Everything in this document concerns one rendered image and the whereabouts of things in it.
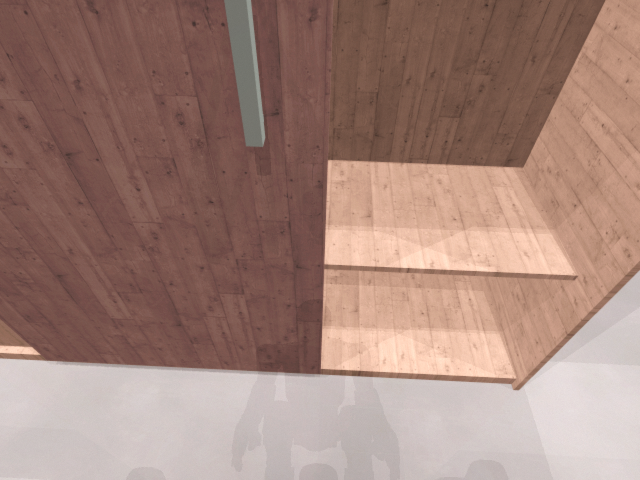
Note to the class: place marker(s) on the handle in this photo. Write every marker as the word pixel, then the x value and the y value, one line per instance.
pixel 242 39

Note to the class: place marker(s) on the wardrobe door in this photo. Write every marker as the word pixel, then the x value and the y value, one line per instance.
pixel 136 226
pixel 9 338

